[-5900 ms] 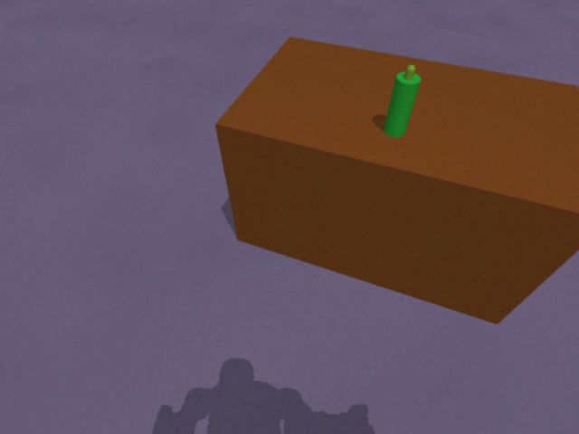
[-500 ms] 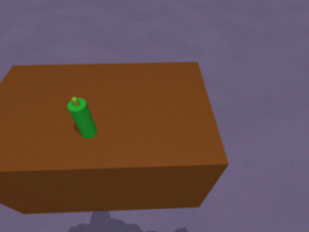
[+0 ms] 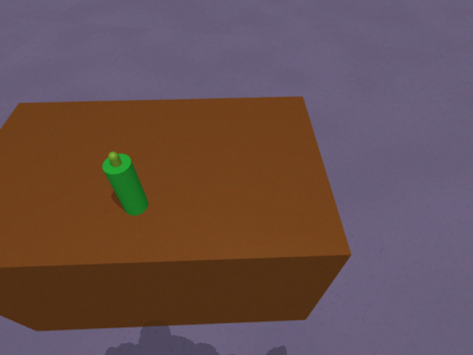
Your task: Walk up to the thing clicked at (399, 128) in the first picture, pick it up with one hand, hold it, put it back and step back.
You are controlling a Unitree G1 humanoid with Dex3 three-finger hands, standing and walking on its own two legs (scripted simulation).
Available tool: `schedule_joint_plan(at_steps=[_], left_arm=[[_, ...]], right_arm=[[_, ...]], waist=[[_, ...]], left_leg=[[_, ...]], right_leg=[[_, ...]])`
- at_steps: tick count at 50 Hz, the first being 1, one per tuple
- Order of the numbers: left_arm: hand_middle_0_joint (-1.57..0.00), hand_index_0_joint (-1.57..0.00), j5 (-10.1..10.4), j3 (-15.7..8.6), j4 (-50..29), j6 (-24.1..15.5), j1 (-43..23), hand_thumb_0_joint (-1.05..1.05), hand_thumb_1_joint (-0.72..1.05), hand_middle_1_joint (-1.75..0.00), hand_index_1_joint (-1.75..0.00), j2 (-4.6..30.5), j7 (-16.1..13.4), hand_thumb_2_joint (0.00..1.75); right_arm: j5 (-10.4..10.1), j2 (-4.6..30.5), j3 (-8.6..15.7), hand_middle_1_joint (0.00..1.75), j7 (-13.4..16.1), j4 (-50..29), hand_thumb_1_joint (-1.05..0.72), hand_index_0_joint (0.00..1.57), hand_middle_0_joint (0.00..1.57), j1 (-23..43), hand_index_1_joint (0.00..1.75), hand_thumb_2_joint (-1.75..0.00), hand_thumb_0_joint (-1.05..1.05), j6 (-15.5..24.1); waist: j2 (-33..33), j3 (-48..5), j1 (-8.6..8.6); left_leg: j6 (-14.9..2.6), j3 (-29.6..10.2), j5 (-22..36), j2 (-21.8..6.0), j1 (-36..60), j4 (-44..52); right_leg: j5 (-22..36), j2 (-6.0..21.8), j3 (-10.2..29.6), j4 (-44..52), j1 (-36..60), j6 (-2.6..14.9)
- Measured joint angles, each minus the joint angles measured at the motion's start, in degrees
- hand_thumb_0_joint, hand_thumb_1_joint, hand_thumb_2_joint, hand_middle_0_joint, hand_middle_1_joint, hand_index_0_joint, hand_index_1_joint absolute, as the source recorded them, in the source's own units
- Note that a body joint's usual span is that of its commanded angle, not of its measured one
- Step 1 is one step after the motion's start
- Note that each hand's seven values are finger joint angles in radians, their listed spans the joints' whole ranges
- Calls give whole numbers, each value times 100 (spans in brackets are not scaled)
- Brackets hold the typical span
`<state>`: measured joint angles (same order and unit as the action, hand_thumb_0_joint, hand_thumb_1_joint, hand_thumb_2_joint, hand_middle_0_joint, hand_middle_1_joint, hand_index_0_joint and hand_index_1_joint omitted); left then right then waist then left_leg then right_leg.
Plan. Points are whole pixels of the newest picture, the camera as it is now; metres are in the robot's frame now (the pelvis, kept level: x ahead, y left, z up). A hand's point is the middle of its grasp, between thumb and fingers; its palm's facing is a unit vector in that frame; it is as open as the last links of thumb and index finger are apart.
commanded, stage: stand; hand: left
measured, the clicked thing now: (125, 182) +0.50 +0.28 -0.08
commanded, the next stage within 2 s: rise first in 0.20 s
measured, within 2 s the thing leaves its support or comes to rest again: neither
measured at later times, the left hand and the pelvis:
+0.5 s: hand (110, 348) +0.16 +0.25 -0.14, palm faces +0.12 -0.94 -0.32, open 9.9 cm; pelvis -0.01 +0.00 -0.01, yaw -1 degrees
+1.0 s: hand (91, 326) +0.18 +0.27 -0.10, palm faces +0.21 -0.91 -0.37, open 17.3 cm; pelvis +0.01 +0.02 -0.01, yaw -2 degrees
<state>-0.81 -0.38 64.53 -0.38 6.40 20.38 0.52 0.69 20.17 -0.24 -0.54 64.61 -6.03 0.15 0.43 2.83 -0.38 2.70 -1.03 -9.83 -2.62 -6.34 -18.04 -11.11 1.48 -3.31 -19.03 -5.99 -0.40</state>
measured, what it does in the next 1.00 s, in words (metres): stands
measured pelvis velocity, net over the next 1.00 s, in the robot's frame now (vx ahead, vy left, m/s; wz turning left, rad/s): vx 0.01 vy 0.02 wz -0.03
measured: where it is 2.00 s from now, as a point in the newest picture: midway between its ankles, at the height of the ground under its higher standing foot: outside the picture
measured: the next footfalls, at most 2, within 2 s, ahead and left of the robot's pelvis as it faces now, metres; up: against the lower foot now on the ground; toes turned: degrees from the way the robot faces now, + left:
none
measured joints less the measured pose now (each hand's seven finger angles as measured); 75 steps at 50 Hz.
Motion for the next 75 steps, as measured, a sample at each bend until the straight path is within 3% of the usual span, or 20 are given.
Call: schedule_joint_plan(at_steps=[16, 20, 23, 28, 38, 47, 69, 75], left_arm=[[-20, -20, 2, -3, -12, 2, 27, 0, 90, -30, -30, -7, -5, 90], [-16, -15, 416, -109, -814, -220, 61, 1, 83, -24, -24, -168, -175, 83], [-13, -12, 470, -341, -1052, -381, -224, 1, 71, -18, -19, -274, -291, 71], [-9, -9, 291, -719, -1563, -443, -321, 0, 45, -12, -12, -374, -324, 47], [-6, -6, 227, -855, -2243, -293, 231, 0, -13, -8, -7, -365, -456, 18], [-7, -7, 181, -870, -2814, -349, 458, -1, -47, -8, -8, -415, -550, 9], [-6, -6, 257, -1121, -3756, -298, 854, -1, -56, -7, -7, -338, -508, 6], [-8, -9, 238, -1411, -3998, -360, 919, -1, -57, -8, -7, -463, -313, 4]], right_arm=[[1, 0, -3, 29, 5, -23, -90, 21, 20, -32, 30, -89, 1, -6], [-414, -119, 141, 23, 210, -680, -84, 16, 15, 64, 24, -83, 1, 305], [-448, -253, 374, 17, 337, -819, -72, 13, 12, 421, 18, -70, 1, 436], [-307, -427, 731, 10, 361, -1224, -42, 9, 8, 449, 11, -46, 1, 448], [-277, -560, 723, 6, 410, -1712, 13, 6, 6, -142, 6, -17, 1, 225], [-219, -670, 672, 5, 452, -2041, 38, 6, 6, -263, 5, -8, 0, 326], [-205, -796, 373, 5, 396, -2792, 50, 6, 6, -708, 5, -5, 0, 401], [-119, -777, 468, 5, 285, -3008, 48, 6, 6, -767, 5, -5, -1, 330]], waist=[[-20, 8, 3], [10, 147, 39], [13, 150, 33], [3, -64, 3], [1, -239, -75], [27, -189, -110], [38, -135, -137], [61, -182, -103]], left_leg=[[2, 21, -30, -12, 27, -5], [-29, 58, -166, -1, -350, -405], [-39, 98, -247, -5, -726, -701], [-61, 139, -292, 9, -1008, -833], [-110, 210, -369, 56, -860, -774], [-134, 214, -413, 70, -714, -766], [-125, 188, -347, 60, -274, -541], [-125, 137, -429, 42, -522, -799]], right_leg=[[-15, -12, 20, 8, 23, 3], [-137, 6, 74, -398, -376, -3], [-198, 8, 129, -692, -772, -8], [-231, 23, 177, -828, -1073, -29], [-285, 71, 241, -764, -943, -82], [-285, 85, 241, -677, -759, -114], [-214, 71, 202, -423, -293, -107], [-268, 57, 161, -597, -484, -107]])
